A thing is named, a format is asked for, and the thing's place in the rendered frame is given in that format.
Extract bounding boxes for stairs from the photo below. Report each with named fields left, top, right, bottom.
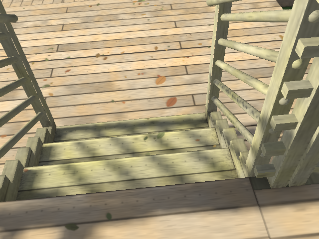
left=16, top=113, right=238, bottom=200

